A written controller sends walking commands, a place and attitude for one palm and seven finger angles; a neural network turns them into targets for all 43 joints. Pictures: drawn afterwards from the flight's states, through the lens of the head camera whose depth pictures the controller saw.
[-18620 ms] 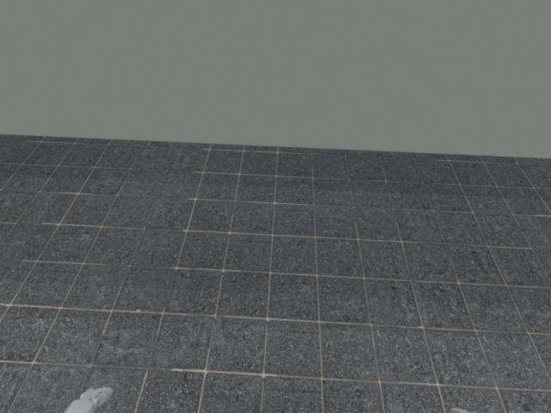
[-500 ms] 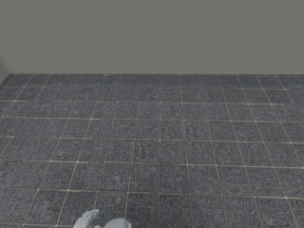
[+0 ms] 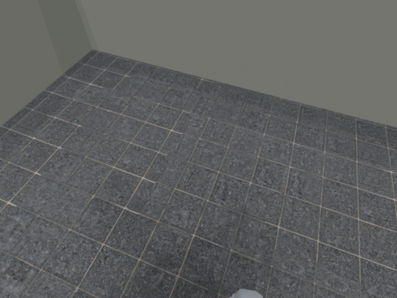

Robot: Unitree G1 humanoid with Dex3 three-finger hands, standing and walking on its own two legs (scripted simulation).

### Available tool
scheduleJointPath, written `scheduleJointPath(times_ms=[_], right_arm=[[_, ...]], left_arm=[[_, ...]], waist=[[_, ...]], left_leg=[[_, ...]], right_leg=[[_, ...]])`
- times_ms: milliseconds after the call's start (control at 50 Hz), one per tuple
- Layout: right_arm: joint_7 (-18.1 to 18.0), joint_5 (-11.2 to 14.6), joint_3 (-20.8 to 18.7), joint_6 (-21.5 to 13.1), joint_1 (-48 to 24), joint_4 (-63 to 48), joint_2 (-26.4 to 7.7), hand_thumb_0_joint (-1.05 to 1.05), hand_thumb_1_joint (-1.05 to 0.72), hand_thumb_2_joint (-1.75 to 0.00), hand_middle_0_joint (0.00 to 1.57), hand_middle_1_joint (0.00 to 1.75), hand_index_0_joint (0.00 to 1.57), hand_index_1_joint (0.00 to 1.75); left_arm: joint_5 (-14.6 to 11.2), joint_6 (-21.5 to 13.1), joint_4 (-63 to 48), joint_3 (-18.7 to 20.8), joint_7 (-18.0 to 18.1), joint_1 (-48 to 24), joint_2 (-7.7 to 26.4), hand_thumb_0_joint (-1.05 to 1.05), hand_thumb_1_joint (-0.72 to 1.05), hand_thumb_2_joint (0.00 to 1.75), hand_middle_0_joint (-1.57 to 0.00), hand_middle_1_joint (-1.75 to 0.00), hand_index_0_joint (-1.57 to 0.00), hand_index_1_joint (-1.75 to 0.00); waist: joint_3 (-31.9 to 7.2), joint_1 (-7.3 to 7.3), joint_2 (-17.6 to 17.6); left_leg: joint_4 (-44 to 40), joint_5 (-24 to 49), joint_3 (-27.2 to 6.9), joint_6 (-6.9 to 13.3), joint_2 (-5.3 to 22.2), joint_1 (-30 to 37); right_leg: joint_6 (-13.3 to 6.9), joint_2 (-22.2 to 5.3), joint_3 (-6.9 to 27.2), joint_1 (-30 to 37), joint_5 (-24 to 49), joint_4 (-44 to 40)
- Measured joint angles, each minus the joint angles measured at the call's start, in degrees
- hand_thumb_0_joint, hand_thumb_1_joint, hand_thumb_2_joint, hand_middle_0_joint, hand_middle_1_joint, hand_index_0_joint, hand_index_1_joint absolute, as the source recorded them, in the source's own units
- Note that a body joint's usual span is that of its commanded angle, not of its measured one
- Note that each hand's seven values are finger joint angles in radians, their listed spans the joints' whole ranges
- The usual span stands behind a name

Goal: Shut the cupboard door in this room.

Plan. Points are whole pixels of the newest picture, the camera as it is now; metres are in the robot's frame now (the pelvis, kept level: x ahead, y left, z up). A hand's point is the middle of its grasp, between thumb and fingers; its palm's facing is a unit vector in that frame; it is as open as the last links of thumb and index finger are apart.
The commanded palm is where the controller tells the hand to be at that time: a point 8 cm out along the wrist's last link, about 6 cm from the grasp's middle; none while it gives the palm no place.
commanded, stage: walk to a spot facing it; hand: left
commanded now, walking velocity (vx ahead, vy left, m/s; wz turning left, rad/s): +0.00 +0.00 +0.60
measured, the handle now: out of the picture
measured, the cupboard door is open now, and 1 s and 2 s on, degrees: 56 56 56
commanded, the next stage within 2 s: none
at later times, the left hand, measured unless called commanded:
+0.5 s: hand out of the picture -0.03 +0.16 -0.16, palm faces +0.34 -0.90 -0.26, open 7.3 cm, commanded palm none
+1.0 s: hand out of the picture -0.04 +0.23 -0.15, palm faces +0.56 -0.79 -0.24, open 7.4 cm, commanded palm none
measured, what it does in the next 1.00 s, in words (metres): steps on the spot, turning left: right foot, then left foot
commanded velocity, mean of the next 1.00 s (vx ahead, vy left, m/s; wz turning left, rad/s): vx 0.08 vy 0.00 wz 0.60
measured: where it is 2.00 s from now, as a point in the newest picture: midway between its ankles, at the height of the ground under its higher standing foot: (136, 285)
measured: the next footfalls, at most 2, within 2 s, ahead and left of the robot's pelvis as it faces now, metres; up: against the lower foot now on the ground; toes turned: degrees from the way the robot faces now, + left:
right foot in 0.14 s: +0.03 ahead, -0.15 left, +0.00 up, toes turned +4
left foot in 0.60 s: -0.07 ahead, +0.09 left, +0.00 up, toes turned +30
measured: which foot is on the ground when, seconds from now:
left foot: down 0.00-0.14, up 0.16-0.58, down 0.60-1.00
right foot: up 0.00-0.12, down 0.14-0.62, up 0.64-1.00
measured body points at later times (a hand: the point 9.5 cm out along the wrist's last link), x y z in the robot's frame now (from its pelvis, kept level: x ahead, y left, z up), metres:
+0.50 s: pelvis -0.03 -0.05 +0.00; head +0.03 -0.04 +0.45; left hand -0.05 +0.21 -0.14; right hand +0.14 -0.28 -0.15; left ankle -0.11 +0.09 -0.68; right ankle -0.01 -0.15 -0.74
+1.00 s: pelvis -0.02 -0.01 +0.00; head +0.01 +0.02 +0.45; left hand -0.07 +0.27 -0.13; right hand +0.16 -0.19 -0.14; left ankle -0.10 +0.07 -0.74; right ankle +0.07 -0.13 -0.69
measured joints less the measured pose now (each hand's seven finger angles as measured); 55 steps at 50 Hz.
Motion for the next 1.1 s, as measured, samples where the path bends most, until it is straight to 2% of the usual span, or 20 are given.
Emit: scheduleJointPath(times_ms=[80,120,140,160,200,260,340,440,540,580,600,620,660,680,720,800,880,960,1040,1100], right_arm=[[0.19,-0.15,-0.43,0.89,-0.59,0.10,-0.77,0.01,-0.91,-0.90,0.21,0.30,0.20,0.30],[0.32,0.02,-0.85,1.48,-0.76,0.13,-1.41,0.01,-0.91,-0.90,0.21,0.30,0.20,0.30],[0.41,0.24,-1.18,1.79,-0.82,0.14,-1.93,0.01,-0.91,-0.90,0.21,0.30,0.20,0.30],[0.42,0.36,-1.61,2.20,-1.17,0.42,-2.55,0.01,-0.91,-0.90,0.20,0.30,0.20,0.30],[0.65,0.19,-2.28,3.02,-1.56,0.76,-3.56,0.01,-0.91,-0.90,0.20,0.30,0.20,0.30],[1.19,-0.10,-2.88,3.51,-2.33,0.84,-4.77,0.01,-0.91,-0.90,0.20,0.30,0.20,0.30],[1.51,-0.04,-3.19,3.48,-2.69,0.51,-5.61,0.01,-0.91,-0.90,0.20,0.30,0.20,0.30],[1.47,0.07,-2.74,4.08,-3.39,1.25,-5.66,0.01,-0.91,-0.90,0.20,0.30,0.20,0.30],[1.32,0.54,-1.59,3.63,-5.65,1.03,-5.05,0.01,-0.91,-0.90,0.20,0.30,0.19,0.30],[1.32,0.68,-1.12,2.97,-6.36,0.36,-4.64,0.01,-0.91,-0.90,0.20,0.30,0.19,0.30],[1.43,0.69,-0.90,2.51,-6.52,-0.14,-4.56,0.01,-0.91,-0.90,0.20,0.30,0.19,0.30],[1.43,0.59,-0.81,1.86,-6.86,-0.41,-4.13,0.01,-0.91,-0.90,0.20,0.30,0.20,0.30],[1.42,0.57,-0.33,0.95,-7.42,-0.92,-2.95,0.01,-0.91,-0.90,0.20,0.30,0.20,0.30],[1.29,0.51,-0.04,0.58,-7.36,-1.12,-2.52,0.01,-0.91,-0.90,0.20,0.30,0.20,0.30],[0.74,0.41,0.31,0.26,-6.82,-1.36,-1.88,0.01,-0.91,-0.90,0.20,0.30,0.20,0.30],[0.32,0.40,0.81,0.24,-5.53,-1.00,-1.32,0.01,-0.91,-0.90,0.20,0.30,0.20,0.30],[0.49,0.30,0.90,-0.18,-3.27,-0.40,-0.87,0.01,-0.91,-0.90,0.20,0.30,0.20,0.30],[0.66,0.06,0.63,-0.65,-0.15,0.14,-0.72,0.01,-0.91,-0.90,0.21,0.30,0.20,0.30],[0.65,-0.21,0.12,-0.52,2.75,1.22,-1.31,0.01,-0.91,-0.90,0.21,0.30,0.20,0.30],[0.46,-0.01,-0.41,-0.03,4.97,2.26,-2.17,0.01,-0.91,-0.90,0.21,0.30,0.20,0.30]], left_arm=[[-0.56,-0.49,-1.17,-0.88,0.16,-1.79,-1.35,0.01,0.91,0.90,-0.20,-0.30,-0.19,-0.30],[-0.70,-1.35,-2.21,-1.45,0.01,-2.31,-2.12,0.01,0.91,0.90,-0.20,-0.30,-0.20,-0.30],[-0.46,-1.96,-2.66,-1.66,0.03,-2.41,-2.72,0.00,0.91,0.90,-0.20,-0.30,-0.20,-0.30],[-0.13,-2.34,-2.98,-2.00,0.10,-2.51,-3.54,0.00,0.91,0.90,-0.20,-0.30,-0.20,-0.30],[0.17,-2.61,-3.63,-2.72,0.18,-1.94,-4.83,0.00,0.91,0.90,-0.20,-0.30,-0.20,-0.30],[0.28,-2.69,-3.74,-3.16,0.25,-0.48,-6.03,0.00,0.90,0.90,-0.20,-0.30,-0.20,-0.30],[0.46,-2.80,-3.25,-3.58,0.08,0.82,-6.60,0.00,0.90,0.90,-0.20,-0.30,-0.20,-0.30],[0.80,-3.08,-3.07,-3.19,0.06,1.90,-5.66,0.00,0.91,0.90,-0.20,-0.30,-0.20,-0.31],[1.15,-2.84,-2.44,-2.59,-0.18,2.90,-3.61,0.00,0.91,0.90,-0.20,-0.30,-0.20,-0.31],[1.07,-2.50,-1.98,-2.13,-0.26,3.35,-2.44,0.00,0.90,0.90,-0.20,-0.30,-0.20,-0.30],[0.90,-2.28,-1.77,-1.88,-0.31,3.76,-1.83,0.00,0.90,0.90,-0.20,-0.30,-0.20,-0.30],[0.66,-1.91,-1.44,-1.48,-0.36,3.91,-0.99,0.00,0.90,0.90,-0.20,-0.30,-0.20,-0.30],[0.49,-0.41,-0.65,-0.87,-0.16,3.47,0.57,0.00,0.90,0.90,-0.20,-0.30,-0.20,-0.30],[0.52,0.26,-0.28,-0.70,-0.02,3.20,1.04,0.00,0.91,0.90,-0.20,-0.30,-0.20,-0.30],[0.47,0.92,0.20,-0.45,-0.04,2.36,1.50,0.01,0.91,0.90,-0.20,-0.30,-0.20,-0.30],[0.31,0.18,-0.81,-0.47,-0.61,0.49,1.58,0.01,0.91,0.90,-0.20,-0.30,-0.20,-0.30],[0.50,-0.55,-1.63,-0.74,-1.18,-0.67,1.13,0.01,0.91,0.90,-0.20,-0.30,-0.20,-0.30],[0.58,-0.86,-2.02,-1.09,-1.82,-1.88,0.24,0.01,0.91,0.90,-0.20,-0.30,-0.20,-0.30],[0.47,-1.69,-3.16,-1.61,-2.46,-3.46,-0.99,0.01,0.91,0.90,-0.20,-0.30,-0.20,-0.30],[0.46,-3.47,-4.53,-2.17,-2.88,-3.70,-1.87,0.01,0.90,0.90,-0.20,-0.30,-0.20,-0.30]], waist=[[0.38,-0.94,1.63],[0.23,-1.06,2.36],[0.16,-0.98,3.13],[0.47,-0.92,4.06],[0.54,-0.85,4.30],[0.56,-0.67,3.57],[0.77,-1.08,2.74],[1.37,-0.14,1.52],[2.56,1.52,0.23],[2.68,1.91,-0.37],[2.47,2.03,-0.54],[2.47,2.15,-1.43],[2.94,2.67,-2.88],[2.88,2.68,-2.87],[2.52,2.34,-2.30],[2.11,2.00,-1.47],[0.69,1.39,-1.45],[-0.79,-0.15,-0.97],[-1.30,-1.78,0.37],[-1.83,-2.22,1.74]], left_leg=[[1.31,0.46,-3.18,-1.24,-0.77,-1.47],[3.20,0.21,-4.87,-2.26,-1.38,-2.97],[5.32,-0.94,-5.61,-2.51,-1.36,-4.19],[9.37,-5.94,-6.00,-2.87,-1.32,-5.66],[20.71,-13.00,-4.46,-3.22,-1.94,-9.20],[34.61,-12.51,-1.54,-4.20,-0.87,-12.52],[40.58,-9.46,-0.49,-5.75,1.78,-12.69],[34.01,-11.78,0.51,-6.79,4.02,-8.46],[20.41,-14.89,3.55,-6.07,4.21,-2.48],[13.37,-12.56,5.08,-5.43,3.84,0.45],[8.58,-8.96,5.62,-4.98,3.63,2.42],[6.87,-8.73,5.85,-2.86,2.83,3.08],[8.37,-9.83,5.50,-0.38,1.88,2.51],[8.20,-9.91,4.97,0.14,1.93,2.63],[6.28,-8.82,3.45,0.35,2.00,3.27],[1.70,-5.86,0.81,0.65,1.29,4.97],[-0.74,-4.81,-0.97,0.74,0.09,6.30],[-1.74,-4.83,-3.07,0.47,-0.81,7.18],[-0.91,-5.96,-5.70,-0.56,-1.21,7.30],[4.15,-9.34,-8.03,-1.72,-1.61,5.64]], right_leg=[[-0.62,1.39,0.22,5.01,-1.79,-11.98],[-1.17,1.88,-0.29,8.89,2.51,-21.39],[-2.57,2.11,-1.11,10.19,4.05,-24.57],[-4.23,2.35,-2.17,10.32,4.71,-24.28],[-6.30,1.35,-3.81,11.04,5.17,-24.15],[-6.93,-0.21,-5.36,12.90,6.43,-26.66],[-6.92,-1.61,-8.27,14.23,7.33,-28.74],[-6.70,-3.15,-11.99,14.28,7.05,-28.76],[-5.44,-5.20,-15.10,13.09,5.84,-26.12],[-4.51,-6.26,-16.42,12.34,4.71,-23.86],[-3.92,-6.83,-16.99,11.66,3.78,-21.98],[-3.35,-7.89,-16.44,10.36,2.80,-19.03],[-2.07,-7.16,-11.02,6.50,-5.38,-9.61],[-1.71,-6.07,-8.93,4.67,-7.13,-4.96],[-1.07,-4.29,-6.13,1.64,-6.21,2.02],[-0.07,-2.77,-2.52,-1.57,-0.85,6.41],[0.46,-2.22,-0.59,-1.66,1.84,3.98],[0.49,-1.50,-0.46,-0.19,1.25,-2.19],[0.06,-0.13,-1.12,2.87,0.06,-12.87],[-0.95,1.26,-2.49,8.15,4.03,-24.90]])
